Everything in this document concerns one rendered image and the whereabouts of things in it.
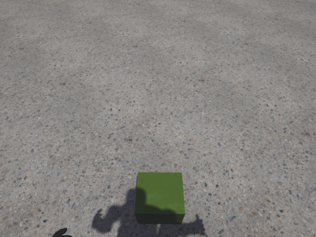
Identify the carton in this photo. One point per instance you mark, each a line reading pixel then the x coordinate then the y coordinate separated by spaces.
pixel 159 198

